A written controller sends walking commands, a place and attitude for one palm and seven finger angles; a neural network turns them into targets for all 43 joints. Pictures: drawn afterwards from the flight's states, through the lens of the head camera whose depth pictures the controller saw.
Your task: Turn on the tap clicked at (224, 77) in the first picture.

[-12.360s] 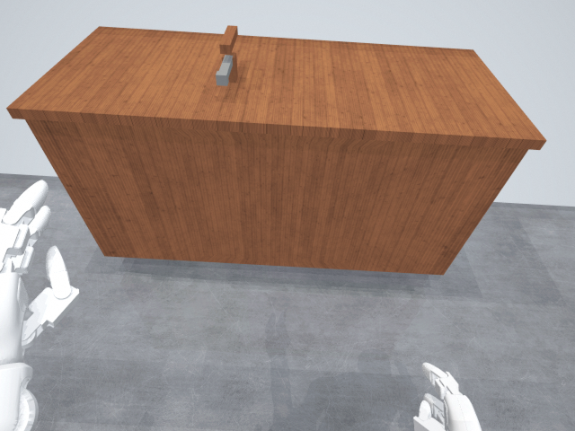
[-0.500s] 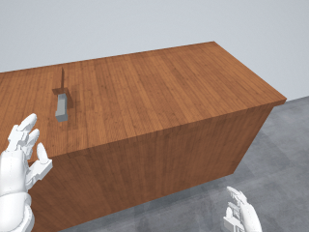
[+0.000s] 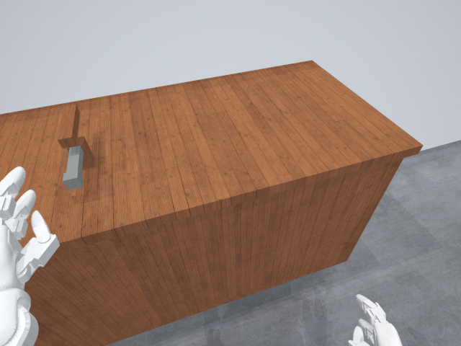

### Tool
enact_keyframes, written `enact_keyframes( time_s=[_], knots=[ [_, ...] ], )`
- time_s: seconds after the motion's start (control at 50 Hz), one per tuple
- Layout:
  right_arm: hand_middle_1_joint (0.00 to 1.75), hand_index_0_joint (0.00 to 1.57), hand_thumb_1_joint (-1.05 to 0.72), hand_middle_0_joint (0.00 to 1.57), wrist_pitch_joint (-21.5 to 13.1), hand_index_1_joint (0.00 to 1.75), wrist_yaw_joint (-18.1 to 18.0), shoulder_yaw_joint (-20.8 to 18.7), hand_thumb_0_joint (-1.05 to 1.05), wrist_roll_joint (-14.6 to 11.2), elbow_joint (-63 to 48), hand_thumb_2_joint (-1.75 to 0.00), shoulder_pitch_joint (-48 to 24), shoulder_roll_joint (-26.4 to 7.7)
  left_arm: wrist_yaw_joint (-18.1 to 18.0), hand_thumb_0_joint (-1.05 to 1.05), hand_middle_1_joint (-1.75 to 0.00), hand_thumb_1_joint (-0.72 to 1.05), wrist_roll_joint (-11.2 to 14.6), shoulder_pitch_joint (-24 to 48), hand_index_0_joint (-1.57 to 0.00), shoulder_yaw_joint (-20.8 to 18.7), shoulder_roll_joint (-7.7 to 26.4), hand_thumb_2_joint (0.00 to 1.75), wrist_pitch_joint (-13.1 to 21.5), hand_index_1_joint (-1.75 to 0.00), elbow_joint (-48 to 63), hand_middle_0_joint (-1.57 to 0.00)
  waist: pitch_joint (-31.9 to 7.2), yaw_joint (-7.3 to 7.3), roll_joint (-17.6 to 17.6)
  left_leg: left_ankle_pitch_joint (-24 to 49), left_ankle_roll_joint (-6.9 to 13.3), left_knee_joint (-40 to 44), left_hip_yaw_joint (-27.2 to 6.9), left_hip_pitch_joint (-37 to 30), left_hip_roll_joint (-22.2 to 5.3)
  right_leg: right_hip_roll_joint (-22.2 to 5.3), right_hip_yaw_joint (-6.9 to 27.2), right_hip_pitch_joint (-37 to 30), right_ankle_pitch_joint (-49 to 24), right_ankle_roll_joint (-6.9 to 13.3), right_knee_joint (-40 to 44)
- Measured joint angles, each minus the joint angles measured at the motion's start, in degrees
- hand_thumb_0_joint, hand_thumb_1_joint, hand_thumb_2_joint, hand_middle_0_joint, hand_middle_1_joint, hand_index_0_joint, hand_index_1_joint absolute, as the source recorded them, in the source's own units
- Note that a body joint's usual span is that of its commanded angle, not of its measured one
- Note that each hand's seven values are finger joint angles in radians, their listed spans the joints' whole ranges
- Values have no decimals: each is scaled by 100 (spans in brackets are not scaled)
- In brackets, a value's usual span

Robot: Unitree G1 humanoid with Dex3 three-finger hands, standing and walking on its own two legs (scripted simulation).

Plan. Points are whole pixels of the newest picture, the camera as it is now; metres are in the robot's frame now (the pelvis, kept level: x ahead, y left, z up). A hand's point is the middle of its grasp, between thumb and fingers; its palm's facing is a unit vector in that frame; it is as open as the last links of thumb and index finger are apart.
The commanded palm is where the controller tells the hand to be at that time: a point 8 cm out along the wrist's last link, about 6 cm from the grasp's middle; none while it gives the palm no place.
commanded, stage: turn the palm inward beside the body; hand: left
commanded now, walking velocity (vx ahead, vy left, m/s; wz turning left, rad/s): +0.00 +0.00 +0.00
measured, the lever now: (73, 180) +0.39 +0.38 +0.07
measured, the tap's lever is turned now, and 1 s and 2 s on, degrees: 0 0 0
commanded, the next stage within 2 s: reach beside the lever's end, fingers flat in 1.34 s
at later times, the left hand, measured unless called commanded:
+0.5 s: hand (48, 239) +0.21 +0.29 +0.14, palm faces +0.53 -0.84 -0.13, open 7.4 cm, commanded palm +0.15 +0.32 +0.15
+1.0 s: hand (58, 259) +0.18 +0.26 +0.14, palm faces +0.57 -0.82 -0.09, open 7.4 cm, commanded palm +0.12 +0.29 +0.14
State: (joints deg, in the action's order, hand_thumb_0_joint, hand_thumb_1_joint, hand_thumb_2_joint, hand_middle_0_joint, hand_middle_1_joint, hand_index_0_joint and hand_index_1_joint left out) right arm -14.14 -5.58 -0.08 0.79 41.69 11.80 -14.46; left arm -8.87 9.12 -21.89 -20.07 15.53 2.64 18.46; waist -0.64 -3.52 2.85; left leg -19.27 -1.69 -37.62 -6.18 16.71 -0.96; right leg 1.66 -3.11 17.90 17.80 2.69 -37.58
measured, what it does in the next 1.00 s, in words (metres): stands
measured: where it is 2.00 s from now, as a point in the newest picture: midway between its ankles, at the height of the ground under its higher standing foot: outside the picture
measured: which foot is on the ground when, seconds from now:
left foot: down 0.00-1.00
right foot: down 0.00-1.00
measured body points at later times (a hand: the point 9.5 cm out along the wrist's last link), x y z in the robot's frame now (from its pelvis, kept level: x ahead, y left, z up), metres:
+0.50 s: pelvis +0.02 +0.04 +0.00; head +0.01 +0.03 +0.45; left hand +0.18 +0.33 +0.15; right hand +0.24 -0.15 -0.07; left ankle +0.02 +0.16 -0.72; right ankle +0.03 -0.09 -0.72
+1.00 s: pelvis +0.00 +0.02 +0.00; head -0.03 +0.00 +0.45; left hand +0.15 +0.30 +0.14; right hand +0.20 -0.19 -0.07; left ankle +0.02 +0.16 -0.72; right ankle +0.03 -0.09 -0.72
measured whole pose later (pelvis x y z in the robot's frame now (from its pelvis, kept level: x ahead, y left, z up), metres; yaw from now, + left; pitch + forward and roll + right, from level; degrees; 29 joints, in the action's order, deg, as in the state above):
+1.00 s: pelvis +0.00 +0.02 +0.00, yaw +1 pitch -2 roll +0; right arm -14.1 -6.1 2.6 1.3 39.0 10.4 -13.0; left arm -15.3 11.0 -27.8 -12.1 8.9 -6.3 28.2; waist -2.4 -4.4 3.2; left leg -19.6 -1.7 -39.8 -6.3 18.4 0.9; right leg -0.2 -3.2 19.0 18.5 1.1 -39.3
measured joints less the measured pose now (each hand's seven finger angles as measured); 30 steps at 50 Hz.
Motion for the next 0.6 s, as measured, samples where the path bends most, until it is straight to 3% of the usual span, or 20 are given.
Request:
enact_keyframes(
  time_s=[0.12, 0.24, 0.46, 0.6],
  knots=[
    [30, 20, -90, 21, -156, 30, -21, 2, 1, 49, 37, -90, 20, -58, 34, 2, -30, 89, 74, -207, -21, 105, -83, 90, 46, -30, 200, -21, -22, -68, -15, -82, -36, -47, -28, 101, 110, -115, -22, 64, 127, -99, -34],
    [30, 20, -90, 21, -261, 30, 47, 34, 1, 67, -135, -90, -92, 58, 91, 2, -30, 89, 137, -386, -21, 319, -222, 90, 84, -30, 458, -21, -152, -103, -39, -177, 53, -107, 54, 179, 218, -222, 60, 153, 223, -205, -101],
    [30, 21, -90, 21, -59, 30, 83, 200, 1, 65, -397, -90, -271, 262, -167, 2, -30, 89, 48, -440, -21, 586, -445, 90, -403, -30, 783, -21, -241, -226, -54, -220, 167, -218, 129, 210, 319, -319, 133, 140, 212, -338, -108],
    [30, 21, -90, 21, 50, 30, 20, 322, 1, 70, -408, -90, -280, 319, -307, 2, -30, 90, -20, -382, -21, 750, -511, 90, -674, -30, 851, -21, -167, -222, -88, -141, 175, -212, 134, 187, 325, -325, 139, 110, 120, -343, -82]
  ],
)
